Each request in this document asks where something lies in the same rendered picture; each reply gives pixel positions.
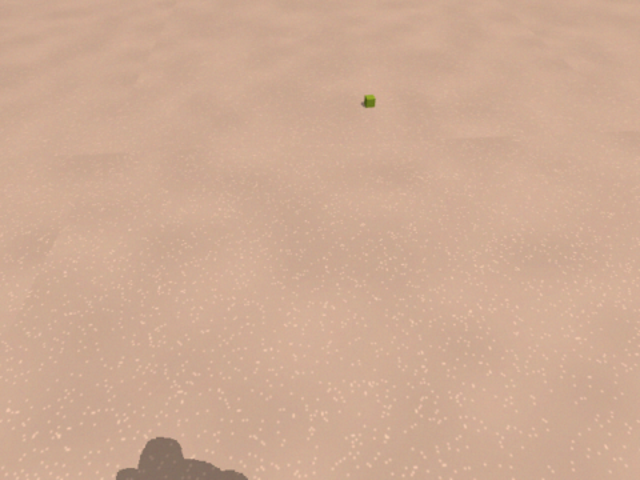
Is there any cube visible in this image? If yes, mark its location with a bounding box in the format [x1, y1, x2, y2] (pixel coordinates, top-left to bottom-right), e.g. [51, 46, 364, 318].
[364, 95, 376, 108]

